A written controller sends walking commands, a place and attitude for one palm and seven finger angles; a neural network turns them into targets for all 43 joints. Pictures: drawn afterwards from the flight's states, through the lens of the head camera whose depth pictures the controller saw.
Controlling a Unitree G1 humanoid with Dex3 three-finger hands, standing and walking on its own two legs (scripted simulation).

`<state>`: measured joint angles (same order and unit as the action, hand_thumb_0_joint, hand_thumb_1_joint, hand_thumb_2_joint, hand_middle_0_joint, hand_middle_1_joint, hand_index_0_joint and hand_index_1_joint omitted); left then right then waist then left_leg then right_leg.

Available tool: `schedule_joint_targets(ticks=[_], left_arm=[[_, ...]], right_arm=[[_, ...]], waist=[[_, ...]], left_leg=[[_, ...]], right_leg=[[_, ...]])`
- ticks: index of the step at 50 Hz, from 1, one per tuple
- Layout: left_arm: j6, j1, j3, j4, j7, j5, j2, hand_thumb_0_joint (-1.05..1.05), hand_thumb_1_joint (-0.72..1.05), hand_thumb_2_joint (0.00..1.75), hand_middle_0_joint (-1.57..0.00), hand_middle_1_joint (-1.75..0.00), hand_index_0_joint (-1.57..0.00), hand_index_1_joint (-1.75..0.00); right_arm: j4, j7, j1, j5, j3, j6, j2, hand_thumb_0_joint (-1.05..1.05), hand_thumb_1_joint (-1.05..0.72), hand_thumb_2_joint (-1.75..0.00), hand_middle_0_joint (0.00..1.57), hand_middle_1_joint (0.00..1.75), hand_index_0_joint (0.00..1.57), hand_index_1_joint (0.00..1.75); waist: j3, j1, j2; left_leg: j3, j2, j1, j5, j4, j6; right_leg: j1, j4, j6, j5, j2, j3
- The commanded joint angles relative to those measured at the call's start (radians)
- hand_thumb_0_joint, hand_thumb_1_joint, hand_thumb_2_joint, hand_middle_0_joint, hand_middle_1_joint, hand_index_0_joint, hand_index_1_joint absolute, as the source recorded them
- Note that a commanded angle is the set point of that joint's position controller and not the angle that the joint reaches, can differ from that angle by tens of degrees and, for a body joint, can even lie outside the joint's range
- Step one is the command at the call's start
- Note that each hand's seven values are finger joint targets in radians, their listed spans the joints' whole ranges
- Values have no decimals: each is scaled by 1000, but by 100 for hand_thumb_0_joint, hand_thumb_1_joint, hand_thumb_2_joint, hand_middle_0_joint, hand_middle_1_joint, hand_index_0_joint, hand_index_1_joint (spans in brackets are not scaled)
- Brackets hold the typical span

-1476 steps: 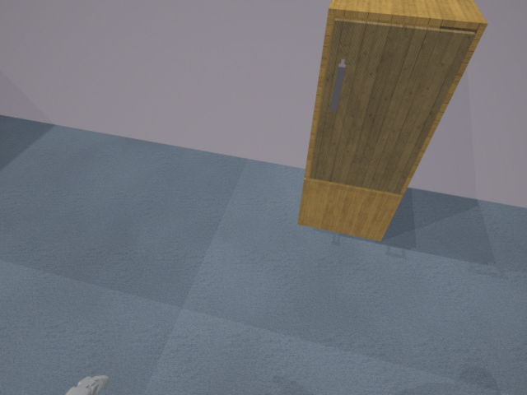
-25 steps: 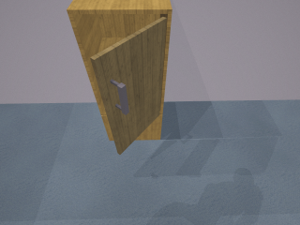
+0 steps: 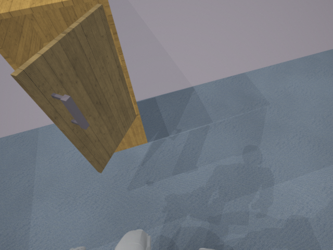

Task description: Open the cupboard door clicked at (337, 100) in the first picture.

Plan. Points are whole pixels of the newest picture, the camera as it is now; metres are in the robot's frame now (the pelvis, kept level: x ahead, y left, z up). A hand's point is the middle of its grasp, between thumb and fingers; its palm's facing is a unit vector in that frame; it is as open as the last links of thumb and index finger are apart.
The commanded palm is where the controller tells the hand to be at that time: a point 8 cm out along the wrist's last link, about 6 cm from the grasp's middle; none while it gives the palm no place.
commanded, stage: walk to a spot facing it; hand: left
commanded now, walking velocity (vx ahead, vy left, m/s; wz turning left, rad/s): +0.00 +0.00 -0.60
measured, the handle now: (71, 111) +0.47 +0.33 +0.01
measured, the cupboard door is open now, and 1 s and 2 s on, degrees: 50 50 50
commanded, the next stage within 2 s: none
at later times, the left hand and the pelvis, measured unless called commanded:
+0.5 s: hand (104, 242) +0.15 +0.20 -0.16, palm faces -0.24 -0.95 -0.22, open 7.4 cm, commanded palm none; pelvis +0.01 +0.01 +0.01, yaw -18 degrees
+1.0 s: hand (149, 231) +0.18 +0.08 -0.15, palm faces -0.51 -0.83 -0.20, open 7.4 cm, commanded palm none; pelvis +0.03 -0.05 +0.01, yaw -34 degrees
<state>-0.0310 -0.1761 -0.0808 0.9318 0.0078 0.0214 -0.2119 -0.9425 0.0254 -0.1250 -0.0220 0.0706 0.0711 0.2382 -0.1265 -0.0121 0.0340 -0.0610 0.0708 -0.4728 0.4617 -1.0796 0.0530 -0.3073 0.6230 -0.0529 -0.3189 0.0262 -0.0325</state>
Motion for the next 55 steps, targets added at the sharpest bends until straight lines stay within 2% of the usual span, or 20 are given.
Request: schedule_joint_targets(ticks=[1,9,12,13,14,15,16,20,26,30,31,32,33,34,38,44,49,53,54,55], left_arm=[[21,-81,-45,-48,23,4,-190,0,90,90,-20,-30,-20,-30],[14,-88,-51,-51,18,10,-195,0,90,90,-20,-30,-20,-30],[8,-21,-46,-72,14,-3,-178,0,90,90,-20,-30,-20,-30],[6,-28,-38,-87,9,-12,-132,0,90,90,-20,-30,-20,-30],[8,-50,-26,-99,-5,-16,-90,0,90,90,-20,-30,-20,-30],[5,-7,-28,-109,-9,-3,-123,0,90,90,-20,-30,-20,-30],[5,-19,-35,-122,-19,2,-127,0,90,90,-20,-30,-20,-30],[-9,-32,-34,-88,-39,5,-88,0,90,90,-20,-30,-20,-30],[-7,61,-10,-123,-51,-1,-60,0,90,90,-20,-30,-20,-30],[7,-29,-17,-94,-47,-2,-98,0,90,90,-20,-30,-20,-30],[16,-113,-29,-68,-39,2,-159,0,90,90,-20,-30,-20,-30],[28,-171,-58,-51,-18,13,-296,0,90,90,-20,-30,-20,-30],[22,-213,-59,-35,0,-6,-316,0,90,90,-20,-30,-20,-30],[17,-171,-52,-45,6,-8,-288,0,90,90,-20,-30,-20,-30],[21,-38,-30,-88,10,-5,-187,0,90,90,-20,-30,-20,-30],[48,-86,-34,-66,-5,2,-195,0,90,90,-20,-30,-20,-30],[59,-111,-41,-55,-12,7,-197,0,90,90,-20,-30,-20,-30],[55,-46,-43,-70,-20,-2,-175,0,90,90,-20,-30,-20,-30],[58,-34,-33,-80,-25,-2,-125,0,90,90,-20,-30,-20,-30],[59,-37,-18,-99,-37,-14,-60,0,90,90,-20,-30,-20,-30]], right_arm=[[100,3,18,11,10,-36,41,0,-90,-90,20,30,20,30],[134,14,41,22,9,-48,44,0,-90,-90,20,30,20,30],[97,23,-86,24,8,-62,56,0,-90,-90,20,30,20,30],[89,28,-120,16,15,-74,112,0,-90,-90,20,30,20,30],[104,29,-130,5,33,-78,204,0,-90,-90,20,30,20,30],[110,35,-146,-5,28,-70,214,0,-90,-90,20,30,20,30],[138,39,-102,-12,18,-68,192,0,-90,-90,20,30,20,30],[134,36,-81,-13,-4,-80,122,0,-90,-90,20,30,20,30],[95,22,-173,-15,16,-74,153,0,-90,-90,20,30,20,30],[92,10,-153,-6,28,-67,180,0,-90,-90,20,30,20,30],[104,4,-141,4,27,-65,157,0,-90,-90,20,30,20,30],[152,-4,-113,14,4,-61,62,0,-90,-90,20,30,20,30],[165,6,-59,13,2,-47,96,0,-90,-90,20,30,20,30],[158,2,-77,16,5,-41,91,0,-90,-90,20,30,20,30],[116,-13,-67,0,9,-35,84,0,-90,-90,20,30,20,30],[120,-29,-32,-2,18,-53,74,0,-90,-90,20,30,20,30],[149,-31,12,4,18,-81,63,0,-90,-90,20,30,20,30],[111,-18,-130,4,13,-110,63,0,-90,-90,20,30,20,30],[78,-3,-219,4,21,-120,100,0,-90,-90,20,30,20,30],[55,8,-332,-14,44,-126,208,0,-90,-90,20,30,20,30]], waist=[[202,-23,-148],[165,-21,-151],[200,48,-95],[225,59,53],[231,50,309],[179,64,220],[144,33,126],[149,-1,143],[158,50,172],[183,1,149],[218,-45,3],[231,-77,-387],[240,-110,-371],[192,-75,-264],[147,-17,-208],[110,-26,-142],[82,-37,-152],[108,40,-131],[144,80,-2],[191,133,295]], left_leg=[[49,-20,-63,-25,49,9],[84,-60,43,-7,295,-7],[86,-51,320,-207,610,-18],[217,86,471,-241,740,-59],[470,348,532,-395,800,-157],[493,432,431,-501,795,-245],[417,412,323,-503,790,-269],[110,225,377,-786,705,-171],[7,235,410,-733,664,-166],[-44,235,306,-614,519,-99],[-97,188,183,-461,361,-46],[-162,18,-101,112,82,19],[5,11,-121,222,-54,8],[47,37,-130,140,-99,0],[46,34,-103,-56,-63,22],[36,7,-101,-100,102,22],[49,-24,-46,-51,287,7],[22,-68,338,-162,600,-7],[88,7,545,-105,703,-23],[433,277,698,181,828,-99]], right_leg=[[243,-200,-144,620,-229,-307],[184,-206,-155,596,-218,-433],[20,-135,-75,471,-144,-388],[-128,-45,-19,245,-38,-296],[-278,182,49,-233,77,-117],[-282,381,74,-312,36,-60],[-253,483,87,-270,-2,-48],[-283,568,110,-120,-25,12],[-170,220,99,-98,-40,109],[83,-85,57,80,-19,137],[259,-188,23,268,-94,38],[393,-269,-94,599,-386,-383],[337,-253,-172,690,-430,-409],[279,-262,-182,525,-408,-339],[158,-322,-122,156,-246,-282],[143,-414,-149,-185,-229,-355],[120,-414,-175,-210,-230,-432],[-112,-296,-115,-209,-136,-363],[-258,-173,-68,-201,-63,-300],[-462,136,-10,-257,78,-121]])
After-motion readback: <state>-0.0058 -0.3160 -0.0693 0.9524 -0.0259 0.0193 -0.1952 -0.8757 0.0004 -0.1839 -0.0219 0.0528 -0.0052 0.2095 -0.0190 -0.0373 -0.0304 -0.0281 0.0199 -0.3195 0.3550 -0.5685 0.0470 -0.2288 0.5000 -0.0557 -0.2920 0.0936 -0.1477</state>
